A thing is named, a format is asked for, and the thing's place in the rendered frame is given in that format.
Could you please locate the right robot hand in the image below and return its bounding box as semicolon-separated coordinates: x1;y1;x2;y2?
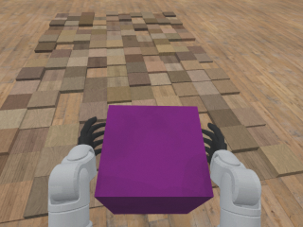
202;123;227;165

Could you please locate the right robot forearm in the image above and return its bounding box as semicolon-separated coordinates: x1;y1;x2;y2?
210;149;262;227

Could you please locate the carton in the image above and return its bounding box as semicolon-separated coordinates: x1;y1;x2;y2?
94;105;214;215

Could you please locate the left robot forearm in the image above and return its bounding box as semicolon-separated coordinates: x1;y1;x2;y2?
47;144;98;227

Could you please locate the left robot hand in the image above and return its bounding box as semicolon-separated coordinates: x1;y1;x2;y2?
78;116;106;156

